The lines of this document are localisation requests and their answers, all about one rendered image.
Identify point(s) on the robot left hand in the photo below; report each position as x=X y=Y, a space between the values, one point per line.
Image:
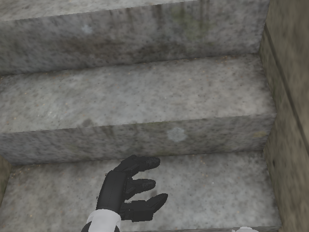
x=119 y=186

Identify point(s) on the robot left forearm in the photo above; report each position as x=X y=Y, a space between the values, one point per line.
x=103 y=220

